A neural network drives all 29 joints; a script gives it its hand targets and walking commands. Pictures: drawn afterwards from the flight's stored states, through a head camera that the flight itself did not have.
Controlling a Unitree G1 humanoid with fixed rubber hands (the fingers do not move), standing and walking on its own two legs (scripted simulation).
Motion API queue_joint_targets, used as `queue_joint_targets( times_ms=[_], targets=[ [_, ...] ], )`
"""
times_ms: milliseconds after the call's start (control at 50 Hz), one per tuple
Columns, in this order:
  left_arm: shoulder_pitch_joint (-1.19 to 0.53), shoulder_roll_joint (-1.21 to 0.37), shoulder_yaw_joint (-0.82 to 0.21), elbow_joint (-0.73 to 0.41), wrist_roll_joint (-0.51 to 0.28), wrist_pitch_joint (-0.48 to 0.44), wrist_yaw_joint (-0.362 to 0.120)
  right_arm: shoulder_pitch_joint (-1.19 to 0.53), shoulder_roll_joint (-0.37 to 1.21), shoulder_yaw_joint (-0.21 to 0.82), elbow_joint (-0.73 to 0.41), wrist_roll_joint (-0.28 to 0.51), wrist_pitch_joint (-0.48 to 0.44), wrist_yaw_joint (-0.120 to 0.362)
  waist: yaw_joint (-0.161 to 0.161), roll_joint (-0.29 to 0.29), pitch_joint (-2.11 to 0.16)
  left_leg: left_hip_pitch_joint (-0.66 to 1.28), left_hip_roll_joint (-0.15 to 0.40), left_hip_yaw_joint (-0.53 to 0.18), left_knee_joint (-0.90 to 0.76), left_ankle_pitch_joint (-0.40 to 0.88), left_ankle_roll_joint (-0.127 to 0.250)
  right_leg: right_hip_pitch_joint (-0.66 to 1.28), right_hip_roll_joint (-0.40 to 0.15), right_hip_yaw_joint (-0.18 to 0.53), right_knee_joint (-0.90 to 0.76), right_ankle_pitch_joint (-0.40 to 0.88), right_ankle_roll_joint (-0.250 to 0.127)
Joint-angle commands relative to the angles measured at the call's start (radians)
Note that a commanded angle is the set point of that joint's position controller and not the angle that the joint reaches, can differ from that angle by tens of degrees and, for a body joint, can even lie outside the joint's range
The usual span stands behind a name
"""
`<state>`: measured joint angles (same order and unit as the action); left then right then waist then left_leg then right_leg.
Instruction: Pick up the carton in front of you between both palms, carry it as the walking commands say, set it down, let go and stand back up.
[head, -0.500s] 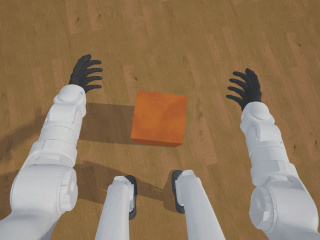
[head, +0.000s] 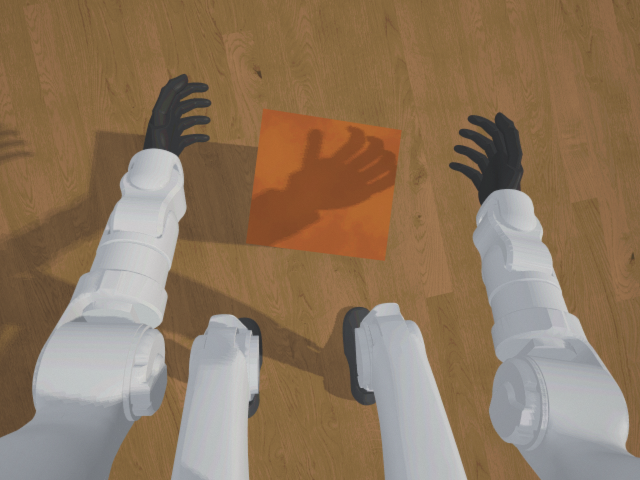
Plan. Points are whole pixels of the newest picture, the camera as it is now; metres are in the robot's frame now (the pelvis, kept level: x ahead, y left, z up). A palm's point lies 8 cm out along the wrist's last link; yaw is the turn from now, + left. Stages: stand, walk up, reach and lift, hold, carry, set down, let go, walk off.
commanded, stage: reach and lift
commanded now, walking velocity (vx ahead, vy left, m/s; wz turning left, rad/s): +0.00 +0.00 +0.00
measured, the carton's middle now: (318, 195) +0.45 -0.04 -0.41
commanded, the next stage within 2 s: none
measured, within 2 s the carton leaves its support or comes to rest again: leaves its support in 1.34 s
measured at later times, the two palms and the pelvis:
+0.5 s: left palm (205, 173) +0.49 +0.15 -0.34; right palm (431, 200) +0.43 -0.22 -0.34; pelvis -0.05 +0.00 -0.15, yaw +0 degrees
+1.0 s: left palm (221, 176) +0.48 +0.13 -0.34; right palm (422, 197) +0.44 -0.20 -0.34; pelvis -0.05 +0.00 -0.16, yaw +0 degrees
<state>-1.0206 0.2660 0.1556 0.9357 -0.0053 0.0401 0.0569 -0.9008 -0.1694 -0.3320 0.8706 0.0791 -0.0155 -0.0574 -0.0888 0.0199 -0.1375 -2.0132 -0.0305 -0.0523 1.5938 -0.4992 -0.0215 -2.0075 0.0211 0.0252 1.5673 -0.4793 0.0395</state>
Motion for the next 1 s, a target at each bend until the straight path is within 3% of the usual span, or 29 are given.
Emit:
queue_joint_targets(
  times_ms=[0, 120, 220, 300, 380, 480, 540, 580, 640, 760, 880, 980],
  targets=[
    [-0.223, 0.105, -0.049, -0.166, -0.057, -0.020, 0.019, -0.132, -0.156, 0.033, -0.133, 0.059, -0.022, -0.015, -0.026, 0.111, -1.068, 0.671, -0.039, 0.045, 0.055, 0.554, -0.018, 0.429, 0.039, -0.088, 0.035, 0.542, 0.040],
    [-0.312, 0.151, -0.089, -0.199, -0.117, 0.009, 0.034, -0.222, -0.204, 0.081, -0.168, 0.120, 0.008, -0.036, -0.025, 0.105, -1.072, 0.594, -0.029, 0.071, 0.167, 0.373, -0.020, 0.389, 0.028, -0.109, 0.158, 0.391, 0.039],
    [-0.417, 0.174, -0.096, -0.070, -0.143, 0.021, 0.033, -0.346, -0.199, 0.095, -0.066, 0.130, 0.027, -0.050, -0.027, 0.072, -0.862, 0.398, -0.012, 0.072, 0.219, 0.122, -0.012, 0.296, 0.005, -0.107, 0.223, 0.171, 0.036],
    [-0.494, 0.196, -0.109, 0.048, -0.160, 0.008, 0.030, -0.436, -0.212, 0.105, 0.031, 0.128, 0.019, -0.059, -0.028, 0.054, -0.760, 0.305, 0.002, 0.059, 0.267, 0.038, -0.006, 0.252, -0.011, -0.091, 0.277, 0.097, 0.036],
    [-0.553, 0.217, -0.130, 0.126, -0.179, -0.015, 0.030, -0.499, -0.230, 0.124, 0.105, 0.138, -0.002, -0.065, -0.027, 0.046, -0.717, 0.265, 0.013, 0.047, 0.322, 0.039, -0.005, 0.242, -0.020, -0.077, 0.333, 0.108, 0.033],
    [-0.613, 0.248, -0.167, 0.091, -0.213, -0.046, 0.042, -0.558, -0.258, 0.152, 0.083, 0.173, -0.032, -0.081, -0.040, 0.061, -0.813, 0.316, 0.018, 0.046, 0.388, 0.112, -0.007, 0.280, -0.018, -0.074, 0.390, 0.199, 0.030],
    [-0.609, 0.215, -0.182, 0.066, -0.212, -0.056, 0.051, -0.545, -0.217, 0.205, 0.112, 0.229, -0.041, -0.072, 0.000, 0.086, -0.790, 0.306, 0.010, 0.059, 0.407, 0.180, -0.007, 0.283, -0.008, -0.071, 0.416, 0.258, 0.022],
    [-0.571, 0.201, -0.180, 0.060, -0.211, -0.062, 0.054, -0.512, -0.213, 0.220, 0.135, 0.237, -0.045, -0.063, 0.010, 0.088, -0.797, 0.329, 0.006, 0.057, 0.420, 0.232, -0.008, 0.273, -0.003, -0.070, 0.434, 0.296, 0.022],
    [-0.501, 0.158, -0.187, 0.054, -0.222, -0.066, 0.056, -0.457, -0.220, 0.226, 0.121, 0.232, -0.055, -0.068, -0.010, 0.082, -0.845, 0.361, -0.004, 0.061, 0.431, 0.281, -0.013, 0.290, 0.002, -0.074, 0.435, 0.333, 0.023],
    [-0.466, 0.142, -0.163, 0.086, -0.208, -0.063, 0.051, -0.442, -0.208, 0.204, 0.138, 0.192, -0.055, -0.073, -0.021, 0.046, -0.714, 0.242, -0.011, 0.057, 0.412, 0.191, -0.012, 0.237, -0.001, -0.069, 0.413, 0.259, 0.023],
    [-0.509, 0.135, -0.168, 0.107, -0.211, -0.070, 0.059, -0.504, -0.180, 0.231, 0.115, 0.203, -0.054, -0.076, -0.002, 0.028, -0.707, 0.226, -0.013, 0.058, 0.400, 0.149, -0.004, 0.247, 0.002, -0.067, 0.402, 0.220, 0.024],
    [-0.570, 0.028, -0.219, 0.132, -0.223, -0.084, 0.065, -0.570, -0.062, 0.298, 0.129, 0.236, -0.061, -0.077, 0.015, 0.034, -0.692, 0.243, -0.022, 0.059, 0.380, 0.136, 0.004, 0.245, 0.018, -0.061, 0.390, 0.196, 0.022]
  ],
)
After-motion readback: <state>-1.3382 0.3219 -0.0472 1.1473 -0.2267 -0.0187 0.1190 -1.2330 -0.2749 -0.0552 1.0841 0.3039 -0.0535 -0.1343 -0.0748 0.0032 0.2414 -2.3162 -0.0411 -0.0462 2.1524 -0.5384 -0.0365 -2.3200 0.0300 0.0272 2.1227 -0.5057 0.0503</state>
